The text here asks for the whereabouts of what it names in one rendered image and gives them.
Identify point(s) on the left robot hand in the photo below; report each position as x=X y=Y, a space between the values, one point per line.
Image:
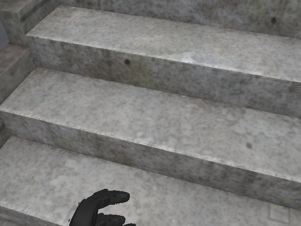
x=86 y=214

